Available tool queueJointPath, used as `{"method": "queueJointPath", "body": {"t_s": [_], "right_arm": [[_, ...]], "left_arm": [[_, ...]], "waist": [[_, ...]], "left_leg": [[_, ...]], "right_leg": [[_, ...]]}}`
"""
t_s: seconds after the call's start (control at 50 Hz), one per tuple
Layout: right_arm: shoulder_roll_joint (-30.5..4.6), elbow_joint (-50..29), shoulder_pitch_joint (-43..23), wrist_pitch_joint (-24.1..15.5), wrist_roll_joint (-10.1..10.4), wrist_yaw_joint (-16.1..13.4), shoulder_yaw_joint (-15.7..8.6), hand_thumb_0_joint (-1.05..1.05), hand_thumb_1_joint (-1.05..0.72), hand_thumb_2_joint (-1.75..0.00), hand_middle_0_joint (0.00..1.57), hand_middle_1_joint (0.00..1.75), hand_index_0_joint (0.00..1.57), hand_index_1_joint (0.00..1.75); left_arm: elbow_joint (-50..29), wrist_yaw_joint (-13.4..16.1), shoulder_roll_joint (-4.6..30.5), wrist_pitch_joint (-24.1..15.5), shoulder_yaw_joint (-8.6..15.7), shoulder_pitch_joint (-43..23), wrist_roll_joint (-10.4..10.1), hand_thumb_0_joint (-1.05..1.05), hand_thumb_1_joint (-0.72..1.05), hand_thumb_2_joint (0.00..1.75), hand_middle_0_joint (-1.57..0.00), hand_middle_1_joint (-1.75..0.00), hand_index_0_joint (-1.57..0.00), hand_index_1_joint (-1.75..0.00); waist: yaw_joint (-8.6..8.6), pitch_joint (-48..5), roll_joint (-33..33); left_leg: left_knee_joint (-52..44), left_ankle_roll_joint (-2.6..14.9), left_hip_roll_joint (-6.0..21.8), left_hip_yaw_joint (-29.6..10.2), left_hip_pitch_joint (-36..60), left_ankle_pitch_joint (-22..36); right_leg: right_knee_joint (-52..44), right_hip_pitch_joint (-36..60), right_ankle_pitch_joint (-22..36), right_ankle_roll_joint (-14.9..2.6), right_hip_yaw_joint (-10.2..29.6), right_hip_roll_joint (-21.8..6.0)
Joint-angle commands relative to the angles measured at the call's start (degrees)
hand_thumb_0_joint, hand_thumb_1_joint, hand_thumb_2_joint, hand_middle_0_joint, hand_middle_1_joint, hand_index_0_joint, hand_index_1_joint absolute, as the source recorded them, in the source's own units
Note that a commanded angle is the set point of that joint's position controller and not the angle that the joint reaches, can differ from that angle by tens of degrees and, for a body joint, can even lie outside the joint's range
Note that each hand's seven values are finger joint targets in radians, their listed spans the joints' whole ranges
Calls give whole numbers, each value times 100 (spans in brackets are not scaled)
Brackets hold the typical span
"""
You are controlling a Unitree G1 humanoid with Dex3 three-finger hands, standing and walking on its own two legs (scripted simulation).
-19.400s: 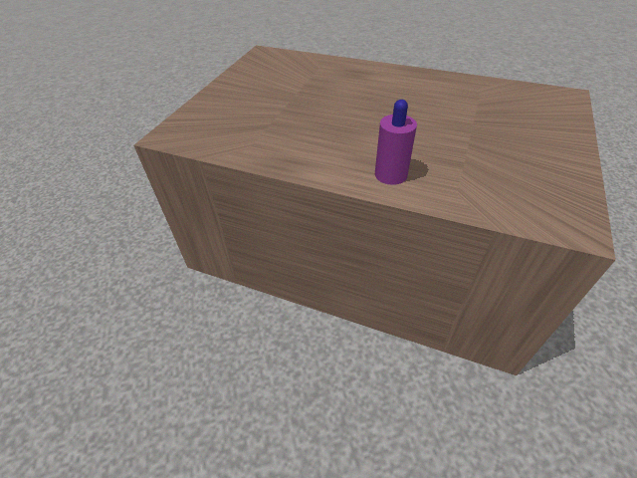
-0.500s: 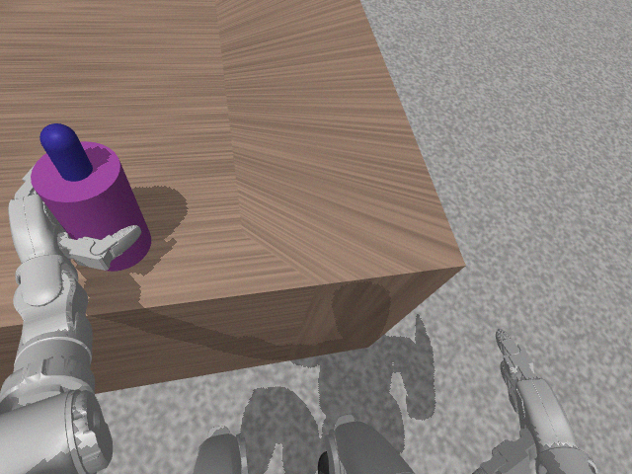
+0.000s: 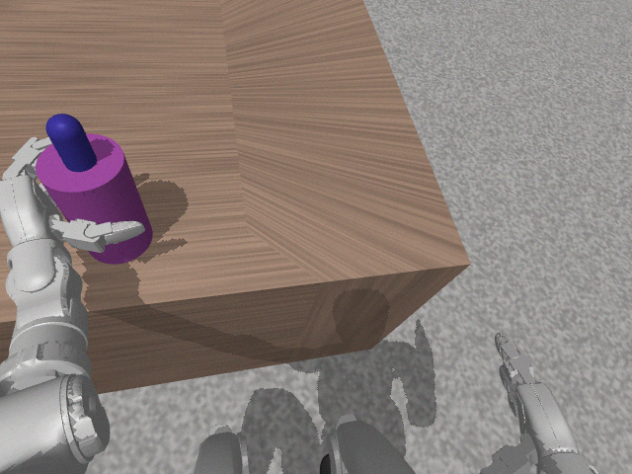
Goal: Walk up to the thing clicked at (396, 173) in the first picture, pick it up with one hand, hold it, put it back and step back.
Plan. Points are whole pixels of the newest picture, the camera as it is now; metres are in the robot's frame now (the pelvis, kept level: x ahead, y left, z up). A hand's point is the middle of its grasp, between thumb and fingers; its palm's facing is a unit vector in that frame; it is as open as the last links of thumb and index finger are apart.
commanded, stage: open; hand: left
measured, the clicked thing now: (95, 189) +0.49 +0.22 +0.03
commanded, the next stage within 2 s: withdraw in 0.12 s
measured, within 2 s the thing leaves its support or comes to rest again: rests again in 0.12 s
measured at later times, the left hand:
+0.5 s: hand (48, 176) +0.49 +0.26 +0.06, palm faces +0.30 -0.95 +0.01, open 17.5 cm
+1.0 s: hand out of the picture +0.44 +0.40 +0.08, palm faces +0.50 -0.81 -0.29, open 17.5 cm
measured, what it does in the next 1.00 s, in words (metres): stands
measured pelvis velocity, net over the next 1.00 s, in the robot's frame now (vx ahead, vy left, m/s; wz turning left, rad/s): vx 0.02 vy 0.00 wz -0.01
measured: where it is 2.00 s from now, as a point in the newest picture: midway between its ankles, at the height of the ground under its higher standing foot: outside the picture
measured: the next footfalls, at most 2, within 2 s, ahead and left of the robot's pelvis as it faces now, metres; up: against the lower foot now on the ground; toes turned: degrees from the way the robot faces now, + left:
none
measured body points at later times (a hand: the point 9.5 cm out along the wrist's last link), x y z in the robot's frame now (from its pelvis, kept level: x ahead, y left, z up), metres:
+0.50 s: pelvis +0.00 -0.01 +0.01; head +0.12 +0.04 +0.44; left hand +0.46 +0.31 +0.06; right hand +0.16 -0.27 +0.01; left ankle +0.03 +0.11 -0.64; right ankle +0.00 -0.14 -0.64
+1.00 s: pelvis +0.02 +0.00 +0.04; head +0.12 +0.04 +0.48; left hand +0.41 +0.44 +0.10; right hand +0.16 -0.25 +0.01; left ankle +0.03 +0.11 -0.64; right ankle +0.00 -0.14 -0.64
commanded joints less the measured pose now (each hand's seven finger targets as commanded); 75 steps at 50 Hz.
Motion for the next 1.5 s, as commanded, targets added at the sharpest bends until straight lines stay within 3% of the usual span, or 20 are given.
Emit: {"method": "queueJointPath", "body": {"t_s": [0.0, 0.22, 0.3, 0.4, 0.5, 0.54, 0.66, 0.68, 0.72, 0.86, 0.94, 1.02, 1.1, 1.18, 1.2, 1.22, 1.26, 1.34, 1.44, 1.48], "right_arm": [[-1024, -1031, 238, -275, 40, -102, -620, 0, 56, -4, 5, 5, 5, 5], [-913, -1155, 176, -325, 79, -118, -530, 0, 57, -4, 5, 5, 5, 5], [-1084, -1481, 208, -312, 78, -201, -602, 0, 56, -4, 5, 5, 5, 5], [-1206, -1375, 441, -205, 123, -240, -677, 0, 54, -5, 5, 5, 5, 5], [-897, -1074, 269, -156, 174, -281, -361, 0, 53, -5, 5, 5, 5, 5], [-621, -764, 223, -162, 203, -285, -113, 0, 53, -5, 5, 5, 5, 5], [-960, -738, 312, -202, 275, -315, -304, 0, 61, -2, 5, 5, 5, 5], [-1223, -1062, 495, -79, 341, -305, -582, 0, 61, -4, 5, 5, 5, 5], [-1095, -820, 663, 57, 415, -235, -455, 0, 58, -4, 5, 5, 5, 5], [-826, -997, 210, 318, 551, -176, -142, 0, 50, -7, 5, 5, 5, 5], [-986, -372, 169, 343, 501, -165, -363, 0, 50, -7, 5, 5, 5, 5], [-1081, -96, 180, 204, 490, -138, -498, 0, 49, -8, 5, 5, 5, 5], [-727, 354, 468, 116, 526, -86, -185, 0, 46, -8, 5, 6, 5, 6], [-1656, 174, 598, 129, 612, -241, -980, 0, 46, -8, 5, 6, 5, 6], [-964, 237, 522, 132, 625, -223, -340, 0, 44, -9, 5, 6, 5, 6], [-1197, 96, 484, 112, 667, -296, -631, 0, 45, -9, 5, 6, 5, 6], [-999, -101, 420, 107, 727, -386, -508, 0, 43, -9, 5, 6, 5, 6], [-982, -528, 290, 121, 787, -581, -672, 0, 45, -9, 5, 6, 5, 6], [-702, -438, 676, 96, 746, -692, -688, 0, 47, -8, 5, 6, 5, 6], [-639, -543, 851, 71, 737, -683, -673, 0, 46, -8, 5, 6, 5, 6]], "left_arm": [[-704, -15, 1132, -248, 18, -2238, -14, 0, -61, 17, -43, -33, -47, -31], [-1005, -94, 1192, -248, -36, -2666, -73, 0, -61, 3, -12, -10, -15, -8], [-1226, -86, 1902, -245, 205, -2747, 71, 0, -61, 3, -7, -6, -9, -4], [-1873, -211, 2694, -118, 820, -2867, -138, 0, -61, 0, -6, -3, -8, -2], [-1742, -471, 2601, 321, 518, -2928, -29, 0, -61, 0, -7, -2, -8, -1], [-1359, -625, 2139, 568, 191, -2802, -66, 0, -61, 0, -6, -2, -8, -1], [-218, -1041, 2215, 1014, 356, -1976, -203, 0, -53, 7, -4, -2, -3, -3], [119, -699, 3059, 1396, 352, -1375, 482, 0, -53, 5, -5, -4, -5, -4], [-367, -510, 2963, 1650, 363, -1863, 381, 0, -56, 6, -6, -6, -6, -6], [-1179, 67, 4395, 1971, 1081, -1738, 721, 0, -58, 6, -7, -5, -6, -6], [-1035, 306, 3977, 2095, 974, -1192, 762, 0, -57, 6, -7, -3, -5, -5], [-1081, 360, 2867, 2332, 351, -422, 698, 0, -55, 6, -7, -2, -5, -4], [-1944, 350, 2010, 2476, -346, 44, 574, 0, -53, 5, -7, -3, -6, -4], [-3191, 515, 2299, 2689, 65, 2218, 438, 0, -48, 5, -6, -2, -5, -3], [-3993, 503, 1784, 2693, -313, 2042, 367, 0, -43, 6, -6, -2, -5, -2], [-4640, 567, 1868, 2706, -118, 2535, 309, 0, -46, 5, -6, -2, -5, -3], [-5501, 673, 1564, 2826, -102, 3751, 204, 0, -39, 7, -5, -1, -4, -2], [-7416, 922, 1553, 2870, 131, 4465, 121, 0, -38, 8, -5, -2, -4, -3], [-8174, 910, 556, 2961, -269, 5627, 6, 0, -41, 9, -5, -3, -4, -4], [-8248, 798, -9, 2990, -741, 6284, -12, 0, -40, 8, -5, -3, -4, -4]], "waist": [[-131, -2541, 1077], [-59, -2523, 887], [-45, -3144, 1030], [212, -3596, 1506], [212, -3077, 1585], [197, -2491, 1510], [225, -1889, 553], [483, -2222, 687], [416, -2229, 705], [927, -2755, 924], [916, -2223, 1517], [804, -2074, 1633], [832, -2176, 1634], [1061, -2168, 859], [1137, -1917, 864], [1235, -2017, 886], [1340, -1540, 727], [1394, -1221, 810], [1246, -538, 770], [1157, -342, 531]], "left_leg": [[-817, 37, 33, -119, 2694, 2095], [-842, 122, -65, 27, 2236, 1203], [-788, 131, -89, 76, 2565, 1577], [-813, 47, -71, 58, 3169, 2552], [-1044, 41, -62, 117, 3303, 2506], [-1180, 57, -78, 165, 3018, 2182], [-1401, 160, -71, 190, 2528, 1818], [-1648, 69, -125, 241, 2992, 2137], [-1697, 47, -96, 202, 3177, 2475], [-1866, 107, -142, 296, 3399, 2824], [-2014, -26, -51, 255, 3859, 3136], [-2145, -144, 104, 125, 4435, 3289], [-2267, -230, 224, 5, 4957, 3850], [-2356, -134, 135, 87, 4722, 3888], [-2405, -114, 70, 125, 4541, 3636], [-2434, -132, 67, 133, 4617, 3704], [-2556, -106, 15, 180, 4341, 3375], [-2601, -69, -111, 331, 4111, 2992], [-2631, -37, -146, 462, 3966, 2418], [-2607, -4, -152, 478, 3994, 2398]], "right_leg": [[-660, 435, 1762, -218, -80, 126], [-744, 578, 1332, -173, 71, 87], [-768, 981, 1691, -149, 111, 77], [-756, 1412, 2312, -176, 72, 55], [-1046, 1362, 2249, -165, 117, 58], [-1178, 1324, 2119, -162, 132, 56], [-1426, 1389, 1955, -138, 92, 81], [-1563, 1734, 2147, -150, 33, 67], [-1552, 1782, 2375, -144, 0, 111], [-1742, 2785, 2722, -126, 185, 26], [-1817, 2233, 2464, -199, 150, 36], [-1968, 1699, 2123, -242, -14, 96], [-1999, 1681, 2166, -264, -183, 145], [-2050, 2458, 2584, -214, -212, 93], [-2067, 2558, 2561, -213, -203, 67], [-2023, 2711, 2597, -224, -212, 45], [-2073, 2874, 2498, -218, -206, 31], [-2094, 3206, 2643, -171, -55, -45], [-2202, 3025, 2312, -122, -1, -86], [-2210, 2902, 2322, -104, -39, -83]]}}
